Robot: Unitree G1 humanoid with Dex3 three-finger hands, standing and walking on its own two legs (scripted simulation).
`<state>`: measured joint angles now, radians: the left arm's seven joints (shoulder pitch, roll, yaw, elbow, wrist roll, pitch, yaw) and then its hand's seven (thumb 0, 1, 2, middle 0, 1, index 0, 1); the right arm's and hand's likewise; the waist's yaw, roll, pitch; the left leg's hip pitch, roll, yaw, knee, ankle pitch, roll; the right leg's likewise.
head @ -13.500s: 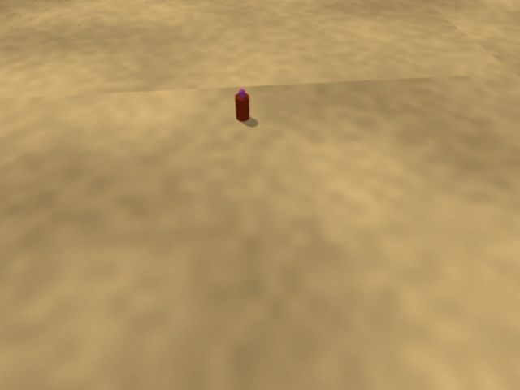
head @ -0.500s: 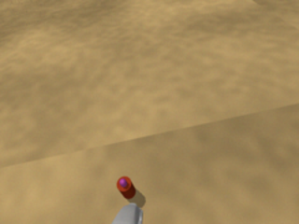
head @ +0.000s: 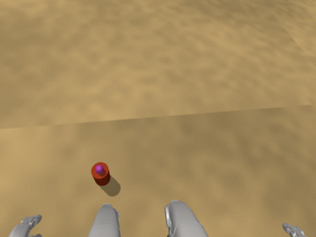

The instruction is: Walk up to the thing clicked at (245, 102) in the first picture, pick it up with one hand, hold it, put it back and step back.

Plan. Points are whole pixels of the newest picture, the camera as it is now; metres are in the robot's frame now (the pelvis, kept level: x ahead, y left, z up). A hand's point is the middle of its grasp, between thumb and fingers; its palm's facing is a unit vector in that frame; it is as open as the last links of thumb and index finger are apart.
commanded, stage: walk up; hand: left
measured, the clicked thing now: (101, 173) +0.43 +0.22 -0.62
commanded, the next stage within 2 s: stand in 0.64 s
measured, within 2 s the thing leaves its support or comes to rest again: neither
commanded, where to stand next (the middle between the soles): +0.07 +0.00 m, yaw +1 degrees
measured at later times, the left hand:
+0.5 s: hand out of the picture -0.05 +0.30 -0.05, palm faces +0.10 -0.77 -0.63, open 7.4 cm
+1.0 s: hand out of the picture +0.08 +0.26 -0.12, palm faces -0.01 -0.96 -0.29, open 7.4 cm
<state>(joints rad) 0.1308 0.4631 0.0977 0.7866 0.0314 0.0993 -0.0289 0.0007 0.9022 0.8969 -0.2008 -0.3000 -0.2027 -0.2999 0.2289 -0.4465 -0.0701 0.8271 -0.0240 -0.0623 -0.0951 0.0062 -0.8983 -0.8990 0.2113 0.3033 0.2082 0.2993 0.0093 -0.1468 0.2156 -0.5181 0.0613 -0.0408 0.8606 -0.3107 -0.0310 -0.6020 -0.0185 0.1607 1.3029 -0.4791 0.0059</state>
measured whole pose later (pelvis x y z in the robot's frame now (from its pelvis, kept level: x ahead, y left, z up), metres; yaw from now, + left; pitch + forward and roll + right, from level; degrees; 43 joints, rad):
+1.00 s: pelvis -0.01 +0.03 +0.04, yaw +1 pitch -4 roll +1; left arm 0.18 0.32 0.01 0.97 0.00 -0.02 -0.01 0.00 0.90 0.90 -0.20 -0.30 -0.21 -0.30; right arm 0.20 -0.36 -0.04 0.95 -0.02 -0.02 0.01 0.01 -0.90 -0.90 0.21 0.30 0.20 0.30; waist -0.02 -0.03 0.10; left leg -0.26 0.01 0.06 0.59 -0.26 0.01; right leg -0.27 -0.03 0.03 0.60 -0.27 0.00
